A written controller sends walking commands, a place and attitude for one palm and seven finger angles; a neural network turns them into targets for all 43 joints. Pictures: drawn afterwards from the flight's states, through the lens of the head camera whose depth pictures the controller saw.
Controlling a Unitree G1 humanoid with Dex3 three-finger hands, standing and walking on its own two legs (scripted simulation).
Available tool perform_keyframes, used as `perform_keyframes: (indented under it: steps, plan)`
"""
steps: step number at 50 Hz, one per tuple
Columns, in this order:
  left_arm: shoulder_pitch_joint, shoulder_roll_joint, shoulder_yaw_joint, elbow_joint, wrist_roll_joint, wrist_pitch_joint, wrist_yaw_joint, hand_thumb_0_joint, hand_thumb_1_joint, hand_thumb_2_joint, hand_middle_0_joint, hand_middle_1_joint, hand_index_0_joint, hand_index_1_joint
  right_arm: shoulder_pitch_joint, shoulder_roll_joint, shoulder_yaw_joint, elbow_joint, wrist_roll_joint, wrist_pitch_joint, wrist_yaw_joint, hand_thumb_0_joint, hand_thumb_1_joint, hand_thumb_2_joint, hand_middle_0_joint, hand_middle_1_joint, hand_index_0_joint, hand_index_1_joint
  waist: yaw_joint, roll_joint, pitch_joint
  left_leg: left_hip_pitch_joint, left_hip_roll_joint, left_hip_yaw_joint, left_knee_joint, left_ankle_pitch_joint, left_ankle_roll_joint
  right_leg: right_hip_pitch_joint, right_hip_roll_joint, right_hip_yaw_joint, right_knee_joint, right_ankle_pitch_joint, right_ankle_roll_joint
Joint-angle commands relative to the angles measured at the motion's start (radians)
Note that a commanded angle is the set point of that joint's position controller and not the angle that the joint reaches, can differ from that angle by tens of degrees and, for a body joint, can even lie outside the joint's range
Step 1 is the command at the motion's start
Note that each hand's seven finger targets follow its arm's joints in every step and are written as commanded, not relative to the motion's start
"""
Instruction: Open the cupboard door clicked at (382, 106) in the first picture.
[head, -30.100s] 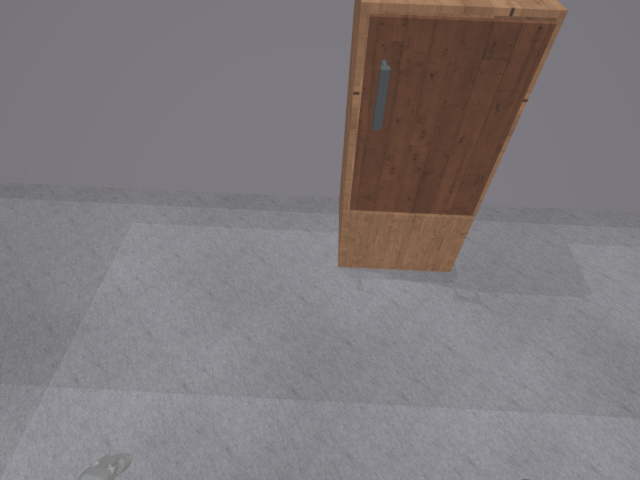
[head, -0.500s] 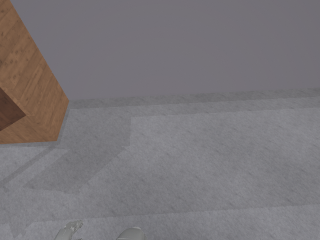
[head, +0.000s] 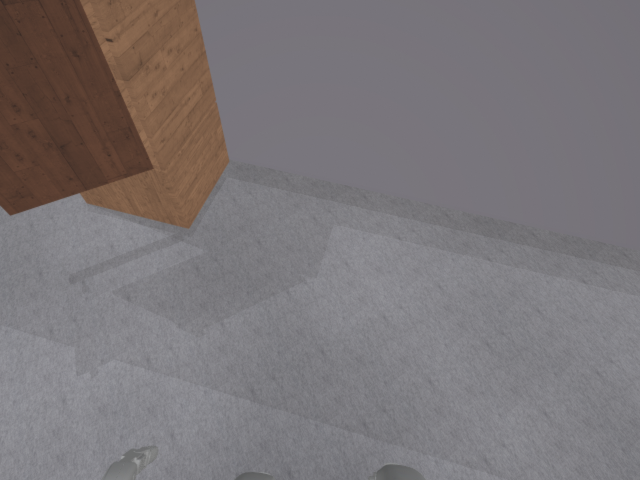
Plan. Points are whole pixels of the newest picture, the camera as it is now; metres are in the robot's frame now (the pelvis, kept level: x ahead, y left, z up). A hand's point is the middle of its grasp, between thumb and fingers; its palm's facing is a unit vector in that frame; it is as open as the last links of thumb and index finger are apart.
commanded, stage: turn to face it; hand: left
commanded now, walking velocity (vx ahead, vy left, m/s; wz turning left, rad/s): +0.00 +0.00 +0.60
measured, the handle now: out of the picture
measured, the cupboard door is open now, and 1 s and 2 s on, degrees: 45 45 45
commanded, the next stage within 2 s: take the last steps up to it in 0.80 s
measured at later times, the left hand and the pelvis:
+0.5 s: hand out of the picture +0.01 +0.21 -0.18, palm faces +0.32 -0.92 -0.23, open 7.4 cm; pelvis +0.01 -0.01 -0.01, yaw +18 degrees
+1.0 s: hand out of the picture -0.04 +0.16 -0.19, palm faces +0.51 -0.84 -0.17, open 7.4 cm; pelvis +0.02 -0.02 -0.01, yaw +29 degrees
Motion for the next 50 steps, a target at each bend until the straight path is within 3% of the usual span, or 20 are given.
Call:
perform_keyframes:
  steps: [1, 2, 3, 4, 5, 8, 13, 16, 17, 18, 19, 31, 33, 35, 37, 43, 45, 47, 48, 50]
  plan:
    - [0.123, 0.085, 0.029, -0.051, -0.003, -0.042, 0.012, 0.0, 0.9, 0.9, -0.2, -0.3, -0.2, -0.3, -0.071, -0.227, -0.075, -0.086, 0.007, -0.004, -0.008, 0.0, -0.9, -0.9, 0.2, 0.3, 0.2, 0.3, 0.049, 0.136, -0.158, -0.077, 0.152, -0.201, -0.092, 0.133, 0.107, 0.29, 0.045, -0.025, -0.349, 0.169, -0.011]
    - [0.164, 0.14, 0.043, -0.046, 0.006, -0.052, 0.021, 0.0, 0.9, 0.9, -0.2, -0.3, -0.2, -0.3, -0.075, -0.177, -0.07, -0.099, 0.017, -0.002, -0.003, 0.0, -0.9, -0.9, 0.2, 0.3, 0.2, 0.3, 0.071, -0.018, -0.162, -0.198, 0.067, -0.142, 0.036, -0.019, 0.052, 0.406, -0.074, 0.102, -0.532, 0.124, -0.043]
    - [0.167, 0.234, 0.06, -0.051, 0.022, -0.059, 0.029, 0.0, 0.9, 0.9, -0.2, -0.3, -0.2, -0.3, -0.072, -0.111, -0.06, -0.121, 0.022, -0.003, 0.003, 0.0, -0.9, -0.9, 0.2, 0.3, 0.2, 0.3, 0.08, -0.327, -0.139, -0.322, -0.073, 0.058, 0.288, -0.285, -0.029, 0.415, -0.353, 0.392, -0.648, 0.115, -0.152]
    - [0.141, 0.236, 0.049, -0.064, 0.015, -0.058, 0.033, 0.0, 0.9, 0.9, -0.2, -0.3, -0.2, -0.3, -0.089, -0.155, -0.067, -0.122, 0.014, 0.0, 0.01, 0.0, -0.9, -0.9, 0.2, 0.3, 0.2, 0.3, 0.074, -0.31, -0.116, -0.281, -0.019, 0.03, 0.523, -0.37, -0.019, 0.264, -0.433, 0.415, -0.661, 0.163, -0.226]
    - [0.058, 0.199, 0.041, -0.088, 0.013, -0.054, 0.032, 0.0, 0.9, 0.9, -0.2, -0.3, -0.2, -0.3, -0.052, -0.143, -0.069, -0.118, 0.013, 0.004, 0.018, 0.0, -0.9, -0.9, 0.2, 0.3, 0.2, 0.3, 0.021, -0.18, -0.09, -0.249, 0.013, 0.02, 0.59, -0.307, -0.015, 0.197, -0.399, 0.303, -0.648, 0.149, -0.239]
    - [0.018, 0.128, 0.022, -0.093, 0.012, -0.061, 0.031, 0.0, 0.9, 0.9, -0.2, -0.3, -0.2, -0.3, -0.055, -0.119, -0.063, -0.074, 0.01, 0.019, 0.03, 0.0, -0.9, -0.9, 0.2, 0.3, 0.2, 0.3, -0.002, -0.267, -0.068, -0.247, 0.036, 0.081, 0.619, -0.224, -0.043, 0.218, -0.265, 0.081, -0.562, 0.43, -0.186]
    - [0.124, 0.172, 0.041, -0.054, 0.02, -0.067, 0.031, 0.0, 0.9, 0.9, -0.2, -0.3, -0.2, -0.3, -0.116, -0.068, -0.037, -0.091, 0.021, -0.001, 0.036, 0.0, -0.9, -0.9, 0.2, 0.3, 0.2, 0.3, 0.055, -0.186, -0.153, -0.129, 0.015, 0.184, 0.208, -0.226, -0.047, 0.386, -0.288, 0.004, -0.417, 0.741, -0.179]
    - [0.121, 0.18, 0.047, -0.043, 0.008, -0.063, 0.021, 0.0, 0.9, 0.9, -0.2, -0.3, -0.2, -0.3, -0.026, -0.095, -0.039, -0.069, 0.018, -0.013, 0.032, 0.0, -0.9, -0.9, 0.2, 0.3, 0.2, 0.3, 0.006, -0.144, -0.185, 0.065, -0.008, 0.193, -0.051, -0.013, -0.025, 0.314, -0.262, -0.07, -0.275, 0.708, -0.102]
    - [0.103, 0.16, 0.043, -0.057, -0.001, -0.059, 0.017, 0.0, 0.9, 0.9, -0.2, -0.3, -0.2, -0.3, 0.034, -0.151, -0.053, -0.055, 0.013, -0.019, 0.028, 0.0, -0.9, -0.9, 0.2, 0.3, 0.2, 0.3, -0.033, -0.016, -0.213, 0.228, 0.064, 0.1, -0.115, 0.172, 0.01, 0.171, -0.23, -0.114, -0.138, 0.576, -0.049]
    - [0.083, 0.089, 0.026, -0.096, -0.008, -0.052, 0.01, 0.0, 0.9, 0.9, -0.2, -0.3, -0.2, -0.3, 0.109, -0.263, -0.082, -0.051, 0.005, -0.026, 0.018, 0.0, -0.9, -0.9, 0.2, 0.3, 0.2, 0.3, -0.072, 0.281, -0.232, 0.365, 0.342, -0.283, -0.151, 0.508, 0.156, -0.119, -0.084, -0.153, 0.09, -0.022, 0.034]
    - [0.005, 0.082, 0.014, -0.122, -0.001, -0.041, 0.017, 0.0, 0.9, 0.9, -0.2, -0.3, -0.2, -0.3, 0.166, -0.31, -0.091, -0.028, 0.006, -0.017, 0.004, 0.0, -0.9, -0.9, 0.2, 0.3, 0.2, 0.3, -0.097, 0.268, -0.239, 0.339, 0.426, -0.349, -0.156, 0.655, 0.262, -0.174, -0.056, -0.04, 0.226, -0.221, 0.022]
    - [0.167, 0.067, 0.023, -0.016, 0.002, -0.046, 0.011, 0.0, 0.9, 0.9, -0.2, -0.3, -0.2, -0.3, -0.071, -0.198, -0.059, -0.07, 0.008, -0.008, -0.01, 0.0, -0.9, -0.9, 0.2, 0.3, 0.2, 0.3, 0.052, 0.095, -0.164, -0.072, 0.153, -0.129, -0.069, 0.117, 0.101, 0.306, 0.029, -0.041, -0.365, 0.197, -0.019]
    - [0.18, 0.213, 0.049, -0.024, 0.023, -0.061, 0.024, 0.0, 0.9, 0.9, -0.2, -0.3, -0.2, -0.3, -0.071, -0.092, -0.043, -0.103, 0.02, -0.003, 0.001, 0.0, -0.9, -0.9, 0.2, 0.3, 0.2, 0.3, 0.068, -0.335, -0.115, -0.265, -0.062, 0.084, 0.328, -0.309, -0.019, 0.324, -0.369, 0.404, -0.657, 0.159, -0.177]
    - [0.105, 0.179, 0.036, -0.051, 0.018, -0.062, 0.028, 0.0, 0.9, 0.9, -0.2, -0.3, -0.2, -0.3, -0.057, -0.115, -0.052, -0.093, 0.014, 0.004, 0.013, 0.0, -0.9, -0.9, 0.2, 0.3, 0.2, 0.3, 0.031, -0.179, -0.093, -0.195, 0.004, 0.028, 0.554, -0.306, 0.0, 0.156, -0.374, 0.314, -0.645, 0.153, -0.253]
    - [0.061, 0.131, 0.025, -0.049, 0.018, -0.066, 0.029, 0.0, 0.9, 0.9, -0.2, -0.3, -0.2, -0.3, -0.061, -0.105, -0.049, -0.052, 0.013, 0.011, 0.014, 0.0, -0.9, -0.9, 0.2, 0.3, 0.2, 0.3, 0.009, -0.237, -0.071, -0.21, 0.023, 0.057, 0.584, -0.254, -0.017, 0.196, -0.276, 0.18, -0.573, 0.389, -0.215]
    - [0.159, 0.151, 0.03, 0.01, 0.02, -0.072, 0.027, 0.0, 0.9, 0.9, -0.2, -0.3, -0.2, -0.3, -0.069, -0.042, -0.019, -0.027, 0.021, -0.012, 0.014, 0.0, -0.9, -0.9, 0.2, 0.3, 0.2, 0.3, 0.043, -0.177, -0.135, -0.046, -0.014, 0.171, 0.113, -0.18, -0.028, 0.338, -0.246, 0.05, -0.424, 0.73, -0.18]
    - [0.131, 0.134, 0.027, 0.021, 0.005, -0.068, 0.022, 0.0, 0.9, 0.9, -0.2, -0.3, -0.2, -0.3, 0.013, -0.06, -0.019, 0.007, 0.02, -0.025, 0.011, 0.0, -0.9, -0.9, 0.2, 0.3, 0.2, 0.3, -0.003, -0.108, -0.155, 0.14, 0.003, 0.136, -0.121, 0.052, -0.01, 0.241, -0.205, 0.004, -0.325, 0.601, -0.106]
    - [0.117, 0.049, 0.009, -0.019, -0.009, -0.058, 0.011, 0.0, 0.9, 0.9, -0.2, -0.3, -0.2, -0.3, 0.087, -0.212, -0.048, 0.009, 0.001, -0.038, -0.003, 0.0, -0.9, -0.9, 0.2, 0.3, 0.2, 0.3, -0.032, 0.293, -0.187, 0.306, 0.324, -0.259, -0.225, 0.267, 0.16, -0.064, -0.042, -0.114, -0.055, -0.084, 0.005]
    - [0.052, 0.055, 0.007, -0.039, 0.002, -0.049, 0.012, 0.0, 0.9, 0.9, -0.2, -0.3, -0.2, -0.3, 0.118, -0.246, -0.054, 0.019, -0.006, -0.025, -0.01, 0.0, -0.9, -0.9, 0.2, 0.3, 0.2, 0.3, -0.061, 0.274, -0.169, 0.251, 0.382, -0.313, -0.253, 0.153, 0.25, -0.099, -0.023, -0.053, 0.104, -0.189, -0.015]
    - [0.006, 0.057, 0.013, -0.04, 0.019, -0.047, 0.002, 0.0, 0.9, 0.9, -0.2, -0.3, -0.2, -0.3, 0.099, -0.209, -0.044, 0.017, -0.01, -0.035, -0.013, 0.0, -0.9, -0.9, 0.2, 0.3, 0.2, 0.3, -0.044, 0.279, -0.097, 0.171, 0.314, -0.297, -0.294, -0.13, 0.24, -0.18, -0.032, -0.015, 0.209, -0.114, -0.038]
